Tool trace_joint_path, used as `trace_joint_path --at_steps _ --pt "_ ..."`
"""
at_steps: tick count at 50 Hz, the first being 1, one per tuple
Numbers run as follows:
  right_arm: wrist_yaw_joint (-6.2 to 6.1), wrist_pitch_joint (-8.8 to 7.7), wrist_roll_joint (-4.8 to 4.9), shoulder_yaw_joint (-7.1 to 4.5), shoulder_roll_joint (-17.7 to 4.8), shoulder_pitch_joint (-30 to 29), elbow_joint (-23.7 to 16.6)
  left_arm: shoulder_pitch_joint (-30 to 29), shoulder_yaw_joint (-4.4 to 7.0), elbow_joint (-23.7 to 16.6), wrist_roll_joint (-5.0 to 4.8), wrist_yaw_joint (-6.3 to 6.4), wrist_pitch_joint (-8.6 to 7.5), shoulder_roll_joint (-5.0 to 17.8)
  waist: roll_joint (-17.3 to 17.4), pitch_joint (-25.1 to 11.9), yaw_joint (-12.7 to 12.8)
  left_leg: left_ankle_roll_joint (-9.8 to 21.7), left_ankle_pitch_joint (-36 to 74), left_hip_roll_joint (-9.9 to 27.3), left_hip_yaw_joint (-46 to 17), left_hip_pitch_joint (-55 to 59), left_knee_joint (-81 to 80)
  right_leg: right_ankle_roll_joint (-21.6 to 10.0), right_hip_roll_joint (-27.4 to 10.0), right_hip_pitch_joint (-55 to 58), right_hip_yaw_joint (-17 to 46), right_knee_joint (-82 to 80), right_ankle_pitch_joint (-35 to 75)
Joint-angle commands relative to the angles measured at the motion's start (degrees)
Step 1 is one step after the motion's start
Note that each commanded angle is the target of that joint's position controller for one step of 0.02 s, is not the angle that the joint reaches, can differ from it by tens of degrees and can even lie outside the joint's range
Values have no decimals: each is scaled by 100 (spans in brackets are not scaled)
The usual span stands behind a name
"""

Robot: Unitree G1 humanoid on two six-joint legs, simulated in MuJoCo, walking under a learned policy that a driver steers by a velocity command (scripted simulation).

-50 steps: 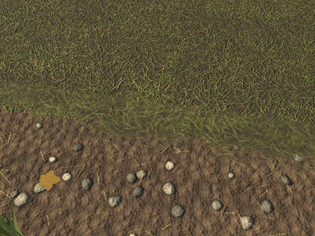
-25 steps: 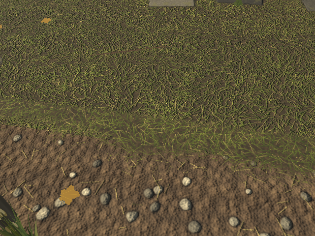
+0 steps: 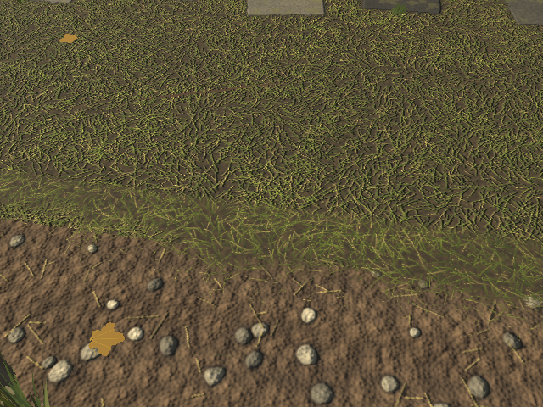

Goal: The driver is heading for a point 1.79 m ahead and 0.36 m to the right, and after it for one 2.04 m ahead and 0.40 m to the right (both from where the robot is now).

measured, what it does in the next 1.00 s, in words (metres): walks ahead: right foot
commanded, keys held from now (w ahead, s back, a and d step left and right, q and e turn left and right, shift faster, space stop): no key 0.14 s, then w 0.86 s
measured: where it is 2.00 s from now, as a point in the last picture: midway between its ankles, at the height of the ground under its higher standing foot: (271, 295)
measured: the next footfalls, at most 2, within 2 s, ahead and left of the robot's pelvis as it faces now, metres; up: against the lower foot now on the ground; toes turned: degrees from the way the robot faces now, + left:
right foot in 0.88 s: +0.43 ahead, -0.03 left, +0.00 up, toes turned -4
left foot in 1.44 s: +0.74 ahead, +0.13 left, +0.00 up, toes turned +4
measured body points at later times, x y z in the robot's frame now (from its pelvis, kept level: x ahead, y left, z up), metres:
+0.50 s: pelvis +0.07 +0.03 -0.01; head +0.07 +0.05 +0.44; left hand +0.02 +0.27 -0.17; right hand +0.06 -0.21 -0.15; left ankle +0.04 +0.11 -0.75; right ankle -0.01 -0.09 -0.72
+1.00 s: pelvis +0.33 +0.02 -0.02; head +0.35 +0.02 +0.43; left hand +0.42 +0.27 -0.16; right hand +0.29 -0.21 -0.17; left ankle +0.17 +0.12 -0.64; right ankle +0.39 -0.03 -0.75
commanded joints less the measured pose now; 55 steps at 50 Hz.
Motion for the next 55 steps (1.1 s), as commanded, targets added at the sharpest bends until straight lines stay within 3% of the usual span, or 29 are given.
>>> trace_joint_path --at_steps 1,7,8,11,12,14,16,19,21,22,23,24,25,26,27,31,36,39,41,43,44,45,46,47,48,49,51,53,55 --pt "-24 -30 0 -63 -485 298 -16 280 67 -35 0 22 -34 511 -86 182 2 133 573 605 -511 -206 -289 -125 -674 -158 632 -384 583" --pt "-37 -36 0 -47 -375 388 72 407 53 60 1 35 -38 425 -69 210 8 127 561 611 -489 -243 -252 -133 -655 -199 633 -359 571" --pt "-37 -35 -8 -38 -337 440 95 467 49 83 7 33 -34 404 -77 89 18 138 170 558 -460 -210 -272 -144 -611 -163 632 -419 71" --pt "-5 5 -66 -118 -431 426 -8 596 200 48 23 15 49 697 -343 379 81 320 -1857 150 -197 -831 327 -452 -561 -494 938 -483 -2495" --pt "27 7 -109 -125 -387 308 -100 748 239 48 31 -1 71 725 -445 650 170 360 -2202 66 -146 -1312 624 -627 -756 -558 1292 -657 -3173" --pt "96 -74 -190 -74 -85 112 -302 1150 333 139 49 -1 66 825 -877 832 294 316 -1628 -21 349 -1891 1615 -1067 -1517 -340 2333 -1209 -3775" --pt "149 -200 -187 -117 -204 -95 -490 1128 389 90 88 -22 -4 829 -716 836 280 293 -1372 262 346 -2033 2206 -1278 -1875 -423 2671 -1464 -3224" --pt "238 -348 -101 -162 -170 161 -566 740 451 -64 51 -56 -112 883 -665 682 -28 347 -1325 294 452 -1334 1575 -1076 -1568 -761 1955 -1234 -2486" --pt "209 -400 -39 -201 -58 1020 -248 356 458 -213 -7 -76 -132 780 -455 636 -445 363 -617 -75 762 395 446 -816 -1015 -1787 1226 -580 -2265" --pt "164 -422 -67 -265 -221 1522 -100 220 422 -324 28 -87 -181 622 -31 564 -613 386 -824 190 273 1204 69 -666 -712 -2405 841 200 -2051" --pt "106 -464 -131 -390 -739 2224 -23 102 287 -519 2 -145 -253 144 1311 229 -826 665 -2423 1622 -1957 1827 -1056 -388 -12 -3134 -78 2102 -1749" --pt "118 -403 -84 -493 -1080 2587 121 -17 336 -688 126 -182 -280 365 1502 423 -785 1118 -3283 2408 -3387 1579 -1540 -386 125 -3795 -273 3284 -2023" --pt "121 -390 -102 -437 -799 2022 -40 -154 381 -711 228 -241 -301 568 662 864 -459 1187 -3236 2342 -3192 1033 -1484 -430 -273 -3894 29 3941 -1506" --pt "153 -441 -87 -401 -665 1553 -231 -143 358 -680 190 -302 -343 435 341 954 -246 1093 -2629 2091 -2660 719 -1498 -415 -438 -3812 122 4055 -964" --pt "160 -500 -71 -378 -590 1279 -346 -61 347 -628 145 -346 -383 360 256 877 -97 977 -1822 1826 -2122 648 -1559 -348 -553 -3619 120 3998 -534" --pt "123 -643 -42 -269 -325 1660 -201 -240 393 -694 158 -404 -296 380 364 487 -15 819 1255 1359 -822 1027 -1290 -119 -518 -3547 -268 3887 63" --pt "91 -649 -57 -193 -289 1881 -153 -1577 275 -1275 91 -393 -236 189 478 679 -200 802 2807 1127 -219 717 -1228 -24 -306 -3305 -705 2506 515" --pt "59 -663 -66 -209 -431 1928 -118 -1897 231 -1468 35 -367 -234 218 622 682 -216 787 3574 1212 -89 730 -1170 -208 -113 -2583 -897 1568 685" --pt "49 -691 -61 -237 -553 1768 -128 -1511 296 -1430 32 -295 -257 409 638 416 46 714 5035 1313 36 954 -612 -454 89 -1877 -919 1328 591" --pt "37 -673 -61 -289 -694 1587 -160 -191 444 -1033 16 -209 -337 675 606 -294 611 619 5803 1303 136 1120 899 -689 298 -585 -815 1025 504" --pt "56 -655 -29 -302 -721 1467 -200 656 532 -765 63 -159 -382 815 509 -688 990 566 4990 1148 242 584 2036 -812 78 548 -602 674 630" --pt "95 -647 -20 -243 -439 1588 -350 1474 668 -629 208 -115 -402 1305 -141 -1317 1123 538 2596 787 440 -478 3797 -1060 -1280 1755 931 590 -393" --pt "165 -601 113 -212 90 2253 -363 1311 711 -693 254 -181 -360 1536 -1164 -1673 585 385 -1881 -301 308 -2356 5842 -1936 -2638 2615 3928 -243 -602" --pt "159 -566 -22 -332 -417 1693 -451 737 688 -736 17 -235 -337 1294 -394 -1083 485 516 -1324 89 -207 -2795 6017 -1812 -2341 1901 3875 -724 -1490" --pt "189 -585 -64 -370 -479 1109 -656 155 579 -850 -34 -254 -368 901 -241 -267 308 532 -735 348 -133 -2918 5718 -1621 -2173 1007 2977 -924 -1438" --pt "201 -600 -78 -377 -406 864 -706 -57 504 -848 1 -274 -434 600 36 104 165 523 -445 519 -103 -2704 5417 -1463 -1915 345 2377 -1103 -687" --pt "256 -475 -175 -374 -200 974 -680 60 388 -690 28 -216 -533 283 -57 161 -151 403 -340 708 -82 -2137 4927 -1188 -1502 -323 1491 -1229 299" --pt "304 -369 -187 -378 -82 924 -728 417 376 -540 27 -185 -625 359 -149 166 -233 294 -307 731 51 -2117 4620 -1156 -1375 -406 1084 -1271 1024" --pt "333 -291 -195 -396 -133 474 -905 655 393 -475 19 -173 -654 534 -214 295 -222 195 -7 810 198 -2503 4252 -1118 -1275 -365 785 -1395 1223"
